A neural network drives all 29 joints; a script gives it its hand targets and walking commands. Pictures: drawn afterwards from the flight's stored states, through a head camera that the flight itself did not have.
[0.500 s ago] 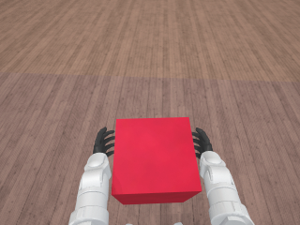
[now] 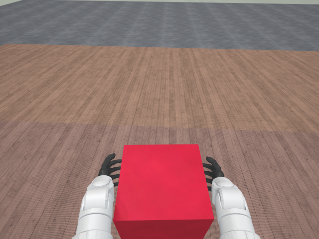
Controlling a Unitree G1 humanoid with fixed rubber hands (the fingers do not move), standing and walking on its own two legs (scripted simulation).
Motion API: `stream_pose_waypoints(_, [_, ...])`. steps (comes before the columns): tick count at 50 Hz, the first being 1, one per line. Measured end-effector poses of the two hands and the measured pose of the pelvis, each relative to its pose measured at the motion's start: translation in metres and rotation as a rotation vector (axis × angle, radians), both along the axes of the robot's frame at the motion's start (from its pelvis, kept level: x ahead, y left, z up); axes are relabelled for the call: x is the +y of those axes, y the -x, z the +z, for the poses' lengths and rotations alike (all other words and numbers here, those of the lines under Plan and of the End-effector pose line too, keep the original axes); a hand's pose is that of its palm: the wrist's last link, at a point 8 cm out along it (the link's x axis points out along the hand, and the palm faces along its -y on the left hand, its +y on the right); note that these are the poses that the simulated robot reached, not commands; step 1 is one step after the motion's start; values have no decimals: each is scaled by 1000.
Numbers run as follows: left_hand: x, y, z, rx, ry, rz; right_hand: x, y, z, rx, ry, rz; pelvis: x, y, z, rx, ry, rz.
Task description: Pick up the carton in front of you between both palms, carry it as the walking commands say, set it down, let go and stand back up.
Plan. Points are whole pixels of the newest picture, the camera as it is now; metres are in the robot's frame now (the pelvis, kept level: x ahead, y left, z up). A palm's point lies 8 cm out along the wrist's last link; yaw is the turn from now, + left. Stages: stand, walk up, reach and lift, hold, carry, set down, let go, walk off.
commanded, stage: reach and lift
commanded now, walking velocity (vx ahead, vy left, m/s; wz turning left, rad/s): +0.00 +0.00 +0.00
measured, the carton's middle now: (161, 198) +0.29 +0.00 -0.05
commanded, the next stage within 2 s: hold in 0.82 s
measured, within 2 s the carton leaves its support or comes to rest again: neither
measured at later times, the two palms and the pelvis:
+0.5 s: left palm (105, 176) +0.30 +0.15 +0.04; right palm (218, 178) +0.30 -0.15 +0.03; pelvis +0.01 +0.00 +0.00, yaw +0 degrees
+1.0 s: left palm (102, 172) +0.30 +0.15 +0.06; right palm (219, 174) +0.29 -0.15 +0.06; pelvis +0.01 +0.00 +0.01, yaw +0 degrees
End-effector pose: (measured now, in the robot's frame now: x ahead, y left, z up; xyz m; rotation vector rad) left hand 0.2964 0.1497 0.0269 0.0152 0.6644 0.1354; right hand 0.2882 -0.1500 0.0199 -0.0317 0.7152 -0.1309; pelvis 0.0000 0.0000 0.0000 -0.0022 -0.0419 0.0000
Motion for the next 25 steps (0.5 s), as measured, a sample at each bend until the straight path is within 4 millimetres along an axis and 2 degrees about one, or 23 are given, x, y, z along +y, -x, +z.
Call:
stream_pose_waypoints(10, [0, -1, 7, -22, 6, 15, 0, -3, 5, -23, -14, -1, -2, 7, -1, -16, -1, 2])
stream_pose_waypoints(25, [0, -7, 12, -16, -12, -2, 0, -9, 11, -18, 9, 10, -2, -6, 4, -23, -1, 5])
